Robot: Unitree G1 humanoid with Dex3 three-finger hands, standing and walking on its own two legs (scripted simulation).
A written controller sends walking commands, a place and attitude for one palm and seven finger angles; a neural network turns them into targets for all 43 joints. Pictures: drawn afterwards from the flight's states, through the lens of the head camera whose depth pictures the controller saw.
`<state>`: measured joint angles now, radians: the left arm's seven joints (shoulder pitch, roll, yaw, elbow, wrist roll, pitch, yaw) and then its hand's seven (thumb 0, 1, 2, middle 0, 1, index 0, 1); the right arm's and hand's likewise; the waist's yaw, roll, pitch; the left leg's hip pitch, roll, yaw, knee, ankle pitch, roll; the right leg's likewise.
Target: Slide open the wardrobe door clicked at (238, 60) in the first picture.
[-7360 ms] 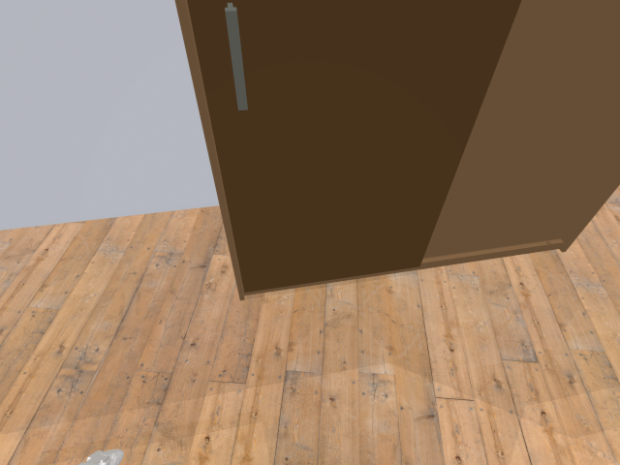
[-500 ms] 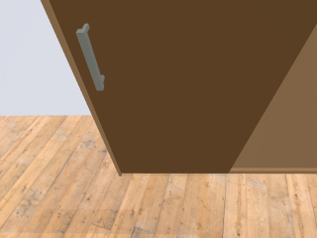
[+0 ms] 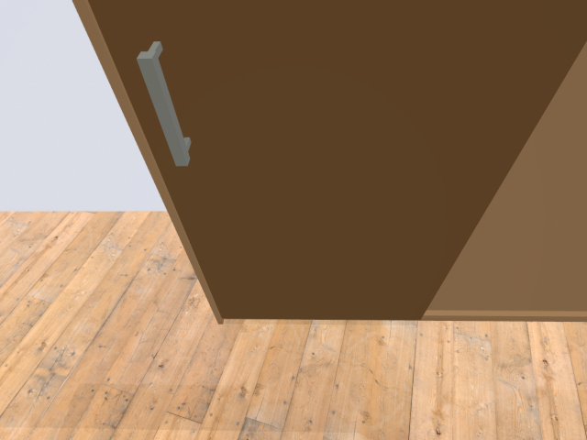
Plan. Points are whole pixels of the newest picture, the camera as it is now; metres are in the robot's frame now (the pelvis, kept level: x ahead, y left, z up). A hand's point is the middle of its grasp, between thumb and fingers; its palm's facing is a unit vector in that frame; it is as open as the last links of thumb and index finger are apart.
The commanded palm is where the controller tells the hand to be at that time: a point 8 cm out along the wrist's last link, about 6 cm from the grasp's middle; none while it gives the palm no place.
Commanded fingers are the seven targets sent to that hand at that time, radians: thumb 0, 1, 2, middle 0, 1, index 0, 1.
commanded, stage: shuffle to correct the standing spot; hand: left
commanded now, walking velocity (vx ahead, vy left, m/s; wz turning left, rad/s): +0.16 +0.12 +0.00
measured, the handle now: (170, 108) +0.56 +0.24 +0.15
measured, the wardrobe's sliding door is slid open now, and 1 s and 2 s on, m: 0.00 0.00 0.00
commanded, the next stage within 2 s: come to a stop and stand still in 0.50 s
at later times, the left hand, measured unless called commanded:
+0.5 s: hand out of the picture +0.07 +0.21 -0.18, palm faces +0.08 -0.97 -0.23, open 7.3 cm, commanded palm none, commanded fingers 0.00 0.90 0.90 -0.20 -0.30 -0.20 -0.30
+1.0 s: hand out of the picture +0.11 +0.24 -0.19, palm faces +0.08 -0.98 -0.20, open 7.4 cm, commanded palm none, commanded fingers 0.00 0.90 0.90 -0.20 -0.30 -0.20 -0.30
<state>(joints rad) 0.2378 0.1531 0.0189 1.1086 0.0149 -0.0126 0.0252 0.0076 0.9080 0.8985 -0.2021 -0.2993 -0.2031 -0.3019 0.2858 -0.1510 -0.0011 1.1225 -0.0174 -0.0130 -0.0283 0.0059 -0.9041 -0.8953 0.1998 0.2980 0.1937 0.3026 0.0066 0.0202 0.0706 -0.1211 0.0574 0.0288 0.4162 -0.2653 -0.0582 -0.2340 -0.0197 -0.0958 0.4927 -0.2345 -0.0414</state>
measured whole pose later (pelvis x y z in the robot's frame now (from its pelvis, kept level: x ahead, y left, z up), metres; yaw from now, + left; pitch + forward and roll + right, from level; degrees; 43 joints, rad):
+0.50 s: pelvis +0.06 +0.02 -0.01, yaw +2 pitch +0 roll +2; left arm 0.26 0.15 0.06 1.05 0.03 -0.03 0.01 0.02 0.93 0.90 -0.20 -0.30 -0.20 -0.30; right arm 0.45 -0.10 0.01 1.13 -0.02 -0.03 -0.03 0.00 -0.90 -0.90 0.20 0.30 0.19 0.30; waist 0.00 0.01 0.09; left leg -0.16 0.00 0.06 0.63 -0.43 0.00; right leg -0.31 -0.05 -0.12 0.63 -0.29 -0.06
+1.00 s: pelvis +0.11 +0.06 -0.01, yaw +0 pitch +0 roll +1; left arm 0.24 0.17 0.05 1.03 0.02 0.04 0.03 0.01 0.91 0.90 -0.20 -0.30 -0.20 -0.30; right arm 0.10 -0.12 -0.03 0.98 -0.02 -0.01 -0.04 0.00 -0.92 -0.89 0.20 0.30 0.20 0.30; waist 0.04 -0.04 0.12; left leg -0.34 0.05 0.10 0.50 -0.16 0.00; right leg -0.36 -0.03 -0.03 0.95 -0.54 0.02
